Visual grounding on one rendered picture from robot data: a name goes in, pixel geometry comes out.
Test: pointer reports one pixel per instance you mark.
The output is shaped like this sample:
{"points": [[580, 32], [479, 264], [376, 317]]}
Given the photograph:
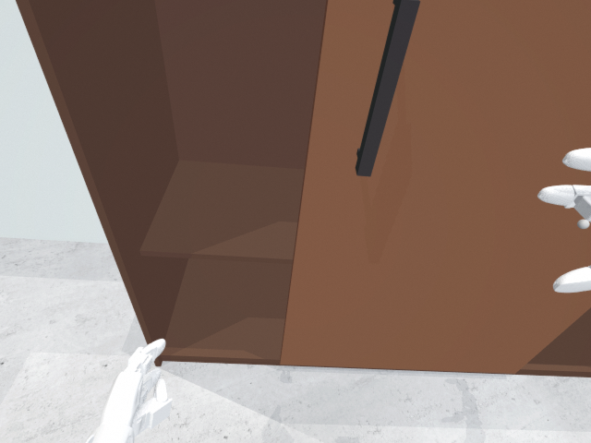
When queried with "robot right hand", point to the robot right hand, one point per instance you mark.
{"points": [[578, 197]]}

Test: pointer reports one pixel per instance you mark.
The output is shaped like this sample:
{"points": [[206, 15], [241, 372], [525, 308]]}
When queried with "robot left forearm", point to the robot left forearm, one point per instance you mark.
{"points": [[112, 433]]}

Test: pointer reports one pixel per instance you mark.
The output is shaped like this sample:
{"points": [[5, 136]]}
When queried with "wardrobe door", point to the wardrobe door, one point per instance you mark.
{"points": [[572, 347], [444, 258]]}

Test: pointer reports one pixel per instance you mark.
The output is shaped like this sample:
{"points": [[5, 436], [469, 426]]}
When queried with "handle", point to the handle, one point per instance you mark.
{"points": [[403, 20]]}

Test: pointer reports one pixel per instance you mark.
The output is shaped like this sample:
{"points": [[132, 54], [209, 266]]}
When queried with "robot left hand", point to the robot left hand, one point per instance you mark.
{"points": [[125, 401]]}

